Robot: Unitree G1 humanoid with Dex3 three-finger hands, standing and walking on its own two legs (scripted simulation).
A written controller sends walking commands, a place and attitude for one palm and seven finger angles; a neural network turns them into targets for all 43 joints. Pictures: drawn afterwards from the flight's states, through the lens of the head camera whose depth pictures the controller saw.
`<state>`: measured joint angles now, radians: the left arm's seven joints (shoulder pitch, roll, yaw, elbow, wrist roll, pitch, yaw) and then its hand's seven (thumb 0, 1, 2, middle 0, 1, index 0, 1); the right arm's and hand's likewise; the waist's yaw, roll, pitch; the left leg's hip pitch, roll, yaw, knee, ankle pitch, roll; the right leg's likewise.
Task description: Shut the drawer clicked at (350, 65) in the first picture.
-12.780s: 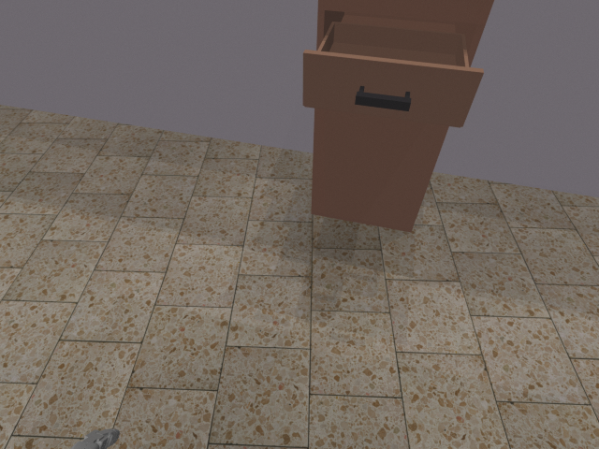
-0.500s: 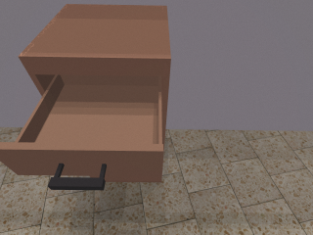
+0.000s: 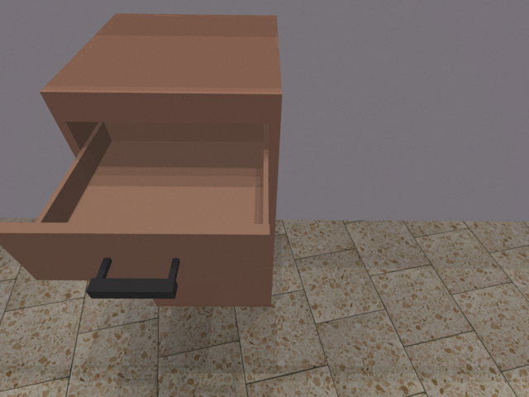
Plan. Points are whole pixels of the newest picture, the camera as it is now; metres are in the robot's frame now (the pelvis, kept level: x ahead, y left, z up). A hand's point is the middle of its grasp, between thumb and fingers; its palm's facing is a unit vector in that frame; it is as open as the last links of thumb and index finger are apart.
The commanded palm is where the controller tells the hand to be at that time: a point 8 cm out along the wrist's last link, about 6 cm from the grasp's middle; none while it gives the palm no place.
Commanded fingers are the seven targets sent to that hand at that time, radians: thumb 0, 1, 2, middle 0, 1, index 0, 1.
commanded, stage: come to a stop and stand still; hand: left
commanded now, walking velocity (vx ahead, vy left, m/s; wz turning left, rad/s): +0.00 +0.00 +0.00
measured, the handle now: (137, 276) +0.29 +0.22 +0.03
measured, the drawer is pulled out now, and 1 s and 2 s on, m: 0.28 0.28 0.28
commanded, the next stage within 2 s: look again from close up in 0.60 s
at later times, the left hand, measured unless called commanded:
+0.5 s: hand out of the picture +0.02 +0.17 -0.18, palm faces +0.05 -0.98 -0.17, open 7.4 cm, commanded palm none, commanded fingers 0.00 0.90 0.90 -0.20 -0.30 -0.20 -0.30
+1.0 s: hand out of the picture +0.06 +0.22 -0.17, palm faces +0.00 -0.97 -0.26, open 7.4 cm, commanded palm none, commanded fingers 0.00 0.90 0.90 -0.20 -0.30 -0.20 -0.30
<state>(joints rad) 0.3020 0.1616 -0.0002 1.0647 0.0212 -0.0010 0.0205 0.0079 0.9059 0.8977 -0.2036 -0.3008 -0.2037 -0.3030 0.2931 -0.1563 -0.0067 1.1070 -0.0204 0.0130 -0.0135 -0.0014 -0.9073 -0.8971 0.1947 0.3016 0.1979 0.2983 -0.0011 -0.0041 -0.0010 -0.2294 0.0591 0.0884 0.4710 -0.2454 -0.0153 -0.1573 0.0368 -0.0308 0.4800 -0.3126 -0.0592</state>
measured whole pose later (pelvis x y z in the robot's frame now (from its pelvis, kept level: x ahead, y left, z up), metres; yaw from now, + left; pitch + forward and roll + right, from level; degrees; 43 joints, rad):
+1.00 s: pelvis +0.03 +0.03 -0.01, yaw +0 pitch +0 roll +1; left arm 0.25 0.19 -0.02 1.03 0.01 -0.01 0.05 0.01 0.91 0.90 -0.20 -0.30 -0.20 -0.30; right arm 0.19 -0.20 0.00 1.03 -0.01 0.02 -0.02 0.00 -0.91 -0.90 0.20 0.30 0.20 0.30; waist 0.00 0.02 0.05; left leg -0.23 0.02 0.09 0.57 -0.33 0.01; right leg -0.14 0.00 -0.02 0.55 -0.40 -0.01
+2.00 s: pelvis +0.02 +0.02 -0.01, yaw +0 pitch +0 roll +1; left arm 0.28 0.17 -0.02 1.04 0.01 -0.01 0.03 0.01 0.91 0.90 -0.21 -0.30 -0.21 -0.30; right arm 0.32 -0.17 0.02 1.07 -0.01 -0.01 -0.02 0.00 -0.91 -0.90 0.20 0.30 0.20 0.30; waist 0.00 0.01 0.03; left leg -0.22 0.02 0.09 0.51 -0.28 0.00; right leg -0.15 -0.01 -0.03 0.55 -0.39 -0.03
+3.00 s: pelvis +0.03 -0.01 +0.00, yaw +0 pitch -1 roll +1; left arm 0.32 0.14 -0.02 1.12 0.01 -0.02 0.04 0.01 0.91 0.90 -0.20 -0.30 -0.20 -0.30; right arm 0.29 -0.14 0.02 1.15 0.00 -0.01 -0.04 0.00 -0.91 -0.90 0.20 0.30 0.20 0.30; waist 0.01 0.00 0.02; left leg -0.15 0.06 0.07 0.40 -0.23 -0.05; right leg -0.07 0.04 -0.05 0.40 -0.32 -0.07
